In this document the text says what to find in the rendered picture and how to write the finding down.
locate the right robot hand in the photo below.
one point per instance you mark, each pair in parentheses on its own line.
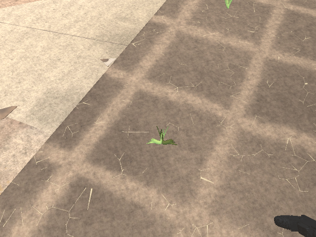
(303,224)

